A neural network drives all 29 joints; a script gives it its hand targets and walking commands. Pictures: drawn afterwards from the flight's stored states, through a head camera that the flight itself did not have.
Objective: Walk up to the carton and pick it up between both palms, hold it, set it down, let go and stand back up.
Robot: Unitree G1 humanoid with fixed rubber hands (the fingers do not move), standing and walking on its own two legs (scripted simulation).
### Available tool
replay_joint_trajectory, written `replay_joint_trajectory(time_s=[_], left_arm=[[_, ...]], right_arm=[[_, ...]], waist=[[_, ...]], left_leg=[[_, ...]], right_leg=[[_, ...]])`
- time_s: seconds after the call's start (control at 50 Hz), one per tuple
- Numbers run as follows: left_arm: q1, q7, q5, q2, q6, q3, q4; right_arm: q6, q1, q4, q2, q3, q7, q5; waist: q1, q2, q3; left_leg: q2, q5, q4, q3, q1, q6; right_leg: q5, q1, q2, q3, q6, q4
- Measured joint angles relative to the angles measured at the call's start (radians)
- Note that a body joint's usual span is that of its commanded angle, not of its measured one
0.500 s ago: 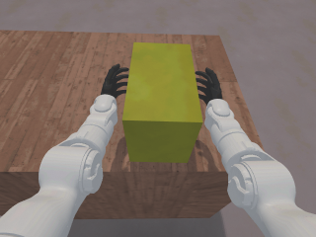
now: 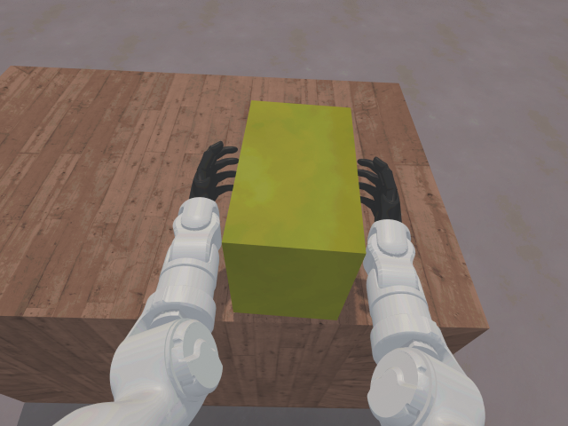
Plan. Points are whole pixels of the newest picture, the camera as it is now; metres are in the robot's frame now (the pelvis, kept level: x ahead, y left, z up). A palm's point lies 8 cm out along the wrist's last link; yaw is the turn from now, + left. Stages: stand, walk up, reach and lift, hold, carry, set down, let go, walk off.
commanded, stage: reach and lift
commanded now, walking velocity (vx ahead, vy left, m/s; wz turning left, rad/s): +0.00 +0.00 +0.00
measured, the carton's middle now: (293, 208) +0.45 +0.03 +0.03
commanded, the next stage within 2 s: none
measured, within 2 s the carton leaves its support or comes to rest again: leaves its support in 1.48 s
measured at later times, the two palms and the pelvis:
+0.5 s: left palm (205, 196) +0.42 +0.16 +0.09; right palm (384, 215) +0.41 -0.10 +0.08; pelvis +0.00 +0.00 +0.00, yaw +0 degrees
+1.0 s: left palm (204, 198) +0.41 +0.16 +0.09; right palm (383, 216) +0.40 -0.10 +0.09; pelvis +0.00 +0.00 +0.00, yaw +0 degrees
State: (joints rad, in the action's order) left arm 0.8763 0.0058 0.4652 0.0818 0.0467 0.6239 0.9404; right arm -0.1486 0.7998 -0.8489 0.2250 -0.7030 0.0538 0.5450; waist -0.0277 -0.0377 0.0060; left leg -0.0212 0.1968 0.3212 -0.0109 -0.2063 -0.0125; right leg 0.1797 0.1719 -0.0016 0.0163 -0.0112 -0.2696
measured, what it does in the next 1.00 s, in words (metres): stands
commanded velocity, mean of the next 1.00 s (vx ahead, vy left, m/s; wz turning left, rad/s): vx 0.00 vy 0.00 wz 0.00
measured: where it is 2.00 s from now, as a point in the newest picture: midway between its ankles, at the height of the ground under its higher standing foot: outside the picture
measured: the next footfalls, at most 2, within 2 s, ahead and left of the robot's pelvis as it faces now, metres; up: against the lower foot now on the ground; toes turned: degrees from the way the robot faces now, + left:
none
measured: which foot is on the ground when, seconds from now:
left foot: down 0.00-1.00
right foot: down 0.00-1.00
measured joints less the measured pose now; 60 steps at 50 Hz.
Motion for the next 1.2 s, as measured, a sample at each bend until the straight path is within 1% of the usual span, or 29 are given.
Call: replay_joint_trajectory(time_s=[0.1, 0.28, 0.46, 0.54, 0.68, 0.9, 1.08, 1.2], left_arm=[[-0.013, 0.015, -0.001, 0.009, -0.021, -0.003, -0.036], [-0.024, 0.019, 0.003, 0.022, -0.044, -0.01, -0.086], [-0.028, 0.011, -0.002, 0.026, -0.053, -0.018, -0.099], [-0.023, 0.013, 0.007, 0.032, -0.051, -0.007, -0.098], [-0.029, 0.015, 0.005, 0.038, -0.055, -0.006, -0.113], [-0.044, 0.011, -0.01, 0.037, -0.052, -0.017, -0.116], [-0.069, 0.002, -0.021, 0.039, -0.048, -0.048, -0.138], [-0.091, -0.017, -0.039, 0.036, -0.076, -0.084, -0.152]], right_arm=[[0.006, -0.016, 0.02, 0.007, 0.015, 0.001, -0.012], [0.001, -0.018, 0.027, 0.007, 0.028, 0.002, -0.036], [-0.011, -0.011, 0.013, 0.003, 0.02, 0.0, -0.042], [-0.005, -0.015, 0.027, 0.005, 0.022, -0.001, -0.042], [-0.009, -0.016, 0.026, 0.003, 0.025, -0.005, -0.043], [-0.021, -0.028, 0.018, -0.001, 0.046, 0.004, -0.051], [-0.036, -0.05, 0.015, -0.015, 0.1, 0.024, -0.076], [-0.035, -0.063, -0.018, -0.036, 0.148, 0.042, -0.118]], waist=[[0.003, -0.01, 0.004], [0.006, -0.009, 0.013], [0.007, -0.008, 0.005], [0.0, -0.01, 0.005], [0.0, -0.008, 0.003], [0.001, -0.003, -0.014], [0.007, 0.001, -0.031], [0.014, -0.004, -0.033]], left_leg=[[0.0, 0.0, -0.006, 0.004, 0.011, 0.0], [0.004, -0.004, -0.012, -0.001, 0.012, 0.003], [0.003, -0.008, -0.013, -0.006, -0.001, 0.005], [0.004, -0.011, -0.018, -0.01, -0.001, 0.007], [0.003, -0.011, -0.016, -0.014, -0.006, 0.007], [0.0, -0.008, -0.008, -0.011, -0.019, 0.006], [-0.003, -0.009, 0.002, -0.004, -0.038, 0.003], [-0.004, -0.012, 0.006, 0.001, -0.035, 0.001]], right_leg=[[0.003, -0.011, 0.0, 0.005, 0.0, 0.003], [0.0, -0.01, -0.004, 0.003, -0.002, 0.005], [-0.009, 0.001, -0.004, 0.0, -0.002, 0.014], [-0.012, 0.005, -0.005, -0.004, -0.003, 0.015], [-0.014, 0.01, -0.004, -0.006, -0.003, 0.016], [-0.013, 0.017, -0.002, 0.001, -0.001, 0.017], [-0.02, 0.025, 0.0, 0.013, 0.0, 0.022], [-0.025, 0.016, 0.001, 0.02, 0.003, 0.025]])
